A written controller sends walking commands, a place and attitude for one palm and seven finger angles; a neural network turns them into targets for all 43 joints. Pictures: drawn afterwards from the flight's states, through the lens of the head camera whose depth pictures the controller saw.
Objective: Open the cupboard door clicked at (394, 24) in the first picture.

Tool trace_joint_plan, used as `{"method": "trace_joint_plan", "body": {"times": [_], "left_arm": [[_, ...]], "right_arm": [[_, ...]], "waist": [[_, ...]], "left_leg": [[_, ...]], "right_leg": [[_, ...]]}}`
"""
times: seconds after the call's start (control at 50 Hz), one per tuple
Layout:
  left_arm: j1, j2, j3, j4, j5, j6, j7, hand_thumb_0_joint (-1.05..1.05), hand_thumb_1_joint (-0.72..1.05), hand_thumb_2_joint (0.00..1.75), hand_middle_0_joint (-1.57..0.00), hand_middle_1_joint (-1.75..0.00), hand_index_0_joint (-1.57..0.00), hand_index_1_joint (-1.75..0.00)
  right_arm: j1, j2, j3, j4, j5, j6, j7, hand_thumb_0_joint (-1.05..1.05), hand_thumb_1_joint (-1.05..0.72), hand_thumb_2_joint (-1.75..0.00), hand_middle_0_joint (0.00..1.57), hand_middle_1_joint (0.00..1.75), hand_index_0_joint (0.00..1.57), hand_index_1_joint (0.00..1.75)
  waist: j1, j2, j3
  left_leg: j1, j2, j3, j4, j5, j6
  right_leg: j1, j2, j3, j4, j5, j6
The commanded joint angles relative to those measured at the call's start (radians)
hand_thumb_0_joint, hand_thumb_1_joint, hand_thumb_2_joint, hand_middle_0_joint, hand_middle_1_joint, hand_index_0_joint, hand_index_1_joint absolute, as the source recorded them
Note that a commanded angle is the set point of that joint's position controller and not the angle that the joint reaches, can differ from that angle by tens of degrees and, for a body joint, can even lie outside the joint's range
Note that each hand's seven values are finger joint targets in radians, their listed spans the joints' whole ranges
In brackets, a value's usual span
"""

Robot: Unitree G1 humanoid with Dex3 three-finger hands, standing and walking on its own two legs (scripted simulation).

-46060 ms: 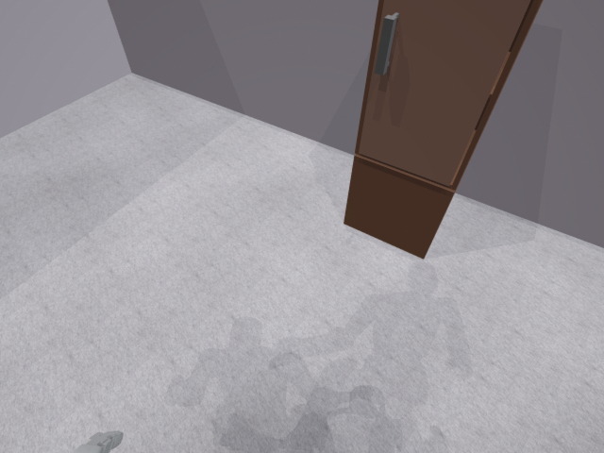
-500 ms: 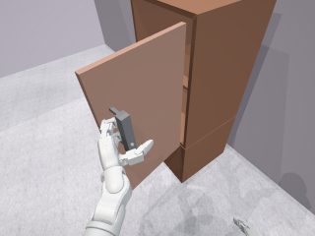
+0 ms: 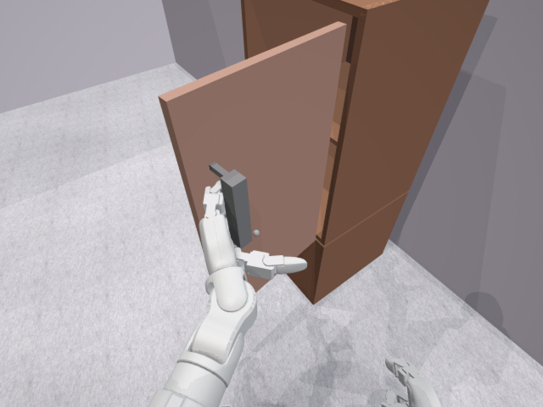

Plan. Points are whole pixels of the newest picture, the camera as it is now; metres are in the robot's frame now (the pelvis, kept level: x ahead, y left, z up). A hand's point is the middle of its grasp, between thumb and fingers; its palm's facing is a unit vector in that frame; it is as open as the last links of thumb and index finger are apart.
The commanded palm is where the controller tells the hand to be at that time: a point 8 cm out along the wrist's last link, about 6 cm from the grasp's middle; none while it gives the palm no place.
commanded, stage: slide the hand sideways off the handle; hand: left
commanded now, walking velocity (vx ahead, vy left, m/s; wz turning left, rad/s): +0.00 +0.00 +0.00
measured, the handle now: (229, 205) +0.40 +0.09 +0.10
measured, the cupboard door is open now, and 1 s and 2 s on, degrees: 98 100 100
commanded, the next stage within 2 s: draw the hand back to the body in 1.22 s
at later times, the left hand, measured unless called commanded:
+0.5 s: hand (249, 255) +0.31 +0.05 +0.09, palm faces -0.10 -0.99 +0.00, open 16.4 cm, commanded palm +0.28 +0.10 +0.09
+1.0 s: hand (213, 293) +0.25 +0.09 +0.09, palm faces -0.05 -1.00 -0.03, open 16.3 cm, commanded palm +0.22 +0.15 +0.09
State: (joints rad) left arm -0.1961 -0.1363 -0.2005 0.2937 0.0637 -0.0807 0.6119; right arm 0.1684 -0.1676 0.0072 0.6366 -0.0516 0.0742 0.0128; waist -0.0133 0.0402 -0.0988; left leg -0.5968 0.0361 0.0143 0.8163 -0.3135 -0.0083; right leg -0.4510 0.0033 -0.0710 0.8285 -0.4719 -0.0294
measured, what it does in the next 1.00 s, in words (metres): stands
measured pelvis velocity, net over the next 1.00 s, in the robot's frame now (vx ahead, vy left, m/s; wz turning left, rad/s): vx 0.02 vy -0.02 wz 0.00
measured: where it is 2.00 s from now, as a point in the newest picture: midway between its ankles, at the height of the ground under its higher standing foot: outside the picture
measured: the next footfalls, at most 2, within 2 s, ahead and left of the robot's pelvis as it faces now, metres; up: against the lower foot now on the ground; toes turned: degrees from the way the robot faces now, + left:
none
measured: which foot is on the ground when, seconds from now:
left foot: down 0.00-1.00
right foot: down 0.00-1.00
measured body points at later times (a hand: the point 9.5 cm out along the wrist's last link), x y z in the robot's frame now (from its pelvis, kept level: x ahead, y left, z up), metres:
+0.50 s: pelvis -0.01 +0.01 +0.00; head +0.00 +0.00 +0.45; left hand +0.31 +0.10 +0.09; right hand +0.14 -0.22 -0.09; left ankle +0.06 +0.12 -0.70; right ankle -0.03 -0.10 -0.70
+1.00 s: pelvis +0.02 -0.02 +0.00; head +0.03 -0.04 +0.45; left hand +0.25 +0.14 +0.10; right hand +0.21 -0.24 -0.07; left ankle +0.06 +0.12 -0.70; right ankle -0.03 -0.10 -0.70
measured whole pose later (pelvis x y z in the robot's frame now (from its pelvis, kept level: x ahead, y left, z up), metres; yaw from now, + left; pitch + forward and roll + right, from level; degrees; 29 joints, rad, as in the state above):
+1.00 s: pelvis +0.02 -0.02 +0.00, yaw +0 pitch +5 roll +1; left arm 0.36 0.13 -0.08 -0.16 -0.14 -0.21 -0.06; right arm 0.21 -0.22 0.03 0.49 0.01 -0.04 -0.01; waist 0.01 0.04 -0.09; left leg -0.54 0.04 0.01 0.79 -0.34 -0.03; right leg -0.40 0.01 -0.07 0.81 -0.50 -0.05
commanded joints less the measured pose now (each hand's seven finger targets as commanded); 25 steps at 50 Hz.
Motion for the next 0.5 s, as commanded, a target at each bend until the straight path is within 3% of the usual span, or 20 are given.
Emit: {"method": "trace_joint_plan", "body": {"times": [0.0,0.02,0.04,0.06,0.1,0.14,0.18,0.2,0.24,0.28,0.36,0.42,0.48], "left_arm": [[-0.362,-0.078,0.005,-0.197,0.029,-0.036,0.044,0.00,-0.50,0.30,-0.15,-0.30,-0.15,-0.30],[-0.333,0.007,-0.195,-0.190,0.118,-0.089,-0.169,0.00,-0.50,0.30,-0.15,-0.30,-0.15,-0.30],[-0.388,0.085,-0.115,-0.267,0.076,-0.143,-0.280,0.00,-0.50,0.30,-0.15,-0.30,-0.15,-0.30],[-0.407,0.115,-0.106,-0.262,0.064,-0.174,-0.346,0.00,-0.50,0.30,-0.15,-0.30,-0.15,-0.30],[-0.409,0.108,-0.132,-0.255,0.011,-0.212,-0.468,0.00,-0.50,0.30,-0.15,-0.30,-0.15,-0.30],[-0.388,0.070,-0.145,-0.242,-0.097,-0.225,-0.581,0.00,-0.50,0.30,-0.15,-0.30,-0.15,-0.30],[-0.370,0.049,-0.097,-0.212,-0.202,-0.198,-0.603,0.00,-0.50,0.30,-0.15,-0.30,-0.15,-0.30],[-0.355,0.041,-0.074,-0.195,-0.233,-0.183,-0.594,0.00,-0.50,0.30,-0.15,-0.30,-0.15,-0.30],[-0.335,0.047,-0.032,-0.184,-0.247,-0.166,-0.556,0.00,-0.50,0.30,-0.15,-0.30,-0.15,-0.30],[-0.293,0.085,0.001,-0.189,-0.208,-0.170,-0.516,0.00,-0.50,0.30,-0.15,-0.30,-0.15,-0.30],[-0.219,0.106,-0.019,-0.239,-0.103,-0.205,-0.475,0.00,-0.50,0.30,-0.15,-0.30,-0.15,-0.30],[-0.151,0.124,-0.023,-0.299,-0.088,-0.212,-0.482,0.00,-0.50,0.30,-0.15,-0.30,-0.15,-0.30],[-0.072,0.144,-0.013,-0.362,-0.107,-0.201,-0.504,0.00,-0.50,0.30,-0.15,-0.30,-0.15,-0.30]], "right_arm": [[-0.105,-0.101,-0.038,-0.144,0.002,-0.045,-0.007,0.00,-0.90,-0.90,0.20,0.30,0.20,0.30],[-0.042,-0.130,-0.032,-0.124,0.006,-0.029,0.001,0.00,-0.90,-0.90,0.20,0.30,0.20,0.30],[-0.030,-0.130,-0.047,-0.160,0.021,-0.028,-0.009,0.00,-0.90,-0.90,0.20,0.30,0.20,0.30],[-0.024,-0.130,-0.045,-0.166,0.022,-0.029,-0.018,0.00,-0.90,-0.90,0.20,0.30,0.20,0.30],[-0.020,-0.128,-0.033,-0.176,0.036,-0.044,-0.029,0.00,-0.90,-0.90,0.20,0.30,0.20,0.30],[-0.034,-0.133,-0.025,-0.200,0.060,-0.067,-0.037,0.00,-0.90,-0.90,0.20,0.30,0.20,0.30],[-0.052,-0.138,-0.016,-0.205,0.075,-0.093,-0.045,0.00,-0.90,-0.90,0.20,0.30,0.20,0.30],[-0.059,-0.140,-0.013,-0.203,0.078,-0.103,-0.047,0.00,-0.90,-0.90,0.20,0.30,0.20,0.30],[-0.055,-0.144,-0.014,-0.203,0.075,-0.123,-0.040,0.00,-0.90,-0.90,0.20,0.30,0.20,0.30],[-0.040,-0.149,-0.018,-0.203,0.069,-0.129,-0.027,0.00,-0.90,-0.90,0.20,0.30,0.20,0.30],[-0.018,-0.145,-0.028,-0.221,0.056,-0.137,0.006,0.00,-0.90,-0.90,0.20,0.30,0.20,0.30],[-0.019,-0.147,-0.033,-0.243,0.055,-0.137,0.016,0.00,-0.90,-0.90,0.20,0.30,0.20,0.30],[-0.034,-0.143,-0.028,-0.267,0.059,-0.135,0.011,0.00,-0.90,-0.90,0.20,0.30,0.20,0.30]], "waist": [[-0.010,-0.095,-0.209],[-0.090,-0.168,-0.138],[-0.058,-0.096,-0.228],[-0.051,-0.073,-0.268],[-0.067,-0.047,-0.258],[-0.071,-0.011,-0.242],[-0.057,-0.041,-0.190],[-0.048,-0.064,-0.161],[-0.032,-0.117,-0.143],[-0.019,-0.143,-0.136],[-0.007,-0.071,-0.165],[0.003,-0.052,-0.190],[0.009,-0.043,-0.186]], "left_leg": [[0.239,-0.022,-0.033,-0.078,0.106,0.011],[0.240,-0.031,-0.042,-0.090,0.125,0.030],[0.273,-0.032,-0.035,-0.083,0.148,0.033],[0.292,-0.038,-0.034,-0.078,0.161,0.037],[0.328,-0.036,-0.041,-0.081,0.138,0.039],[0.372,-0.030,-0.055,-0.098,0.088,0.033],[0.347,-0.027,-0.068,-0.134,-0.013,0.023],[0.330,-0.026,-0.072,-0.152,-0.048,0.019],[0.308,-0.025,-0.075,-0.172,-0.069,0.018],[0.294,-0.025,-0.066,-0.170,-0.041,0.021],[0.300,-0.022,-0.056,-0.151,0.002,0.019],[0.307,-0.019,-0.049,-0.148,0.020,0.021],[0.306,-0.019,-0.031,-0.144,0.045,0.024]], "right_leg": [[-0.076,0.015,0.016,-0.164,0.202,-0.002],[-0.116,0.012,0.048,-0.160,0.267,0.003],[-0.080,0.007,0.058,-0.153,0.310,-0.004],[-0.059,0.005,0.059,-0.144,0.335,-0.007],[-0.084,0.008,0.048,-0.153,0.304,-0.004],[-0.115,0.019,0.031,-0.169,0.232,-0.004],[-0.121,0.031,0.013,-0.195,0.146,0.002],[-0.119,0.034,0.006,-0.204,0.120,0.004],[-0.108,0.036,-0.004,-0.203,0.103,0.009],[-0.103,0.034,0.000,-0.200,0.114,0.011],[-0.114,0.028,0.006,-0.165,0.136,0.003],[-0.090,0.030,0.010,-0.163,0.149,-0.001],[-0.067,0.029,0.019,-0.176,0.179,0.002]]}}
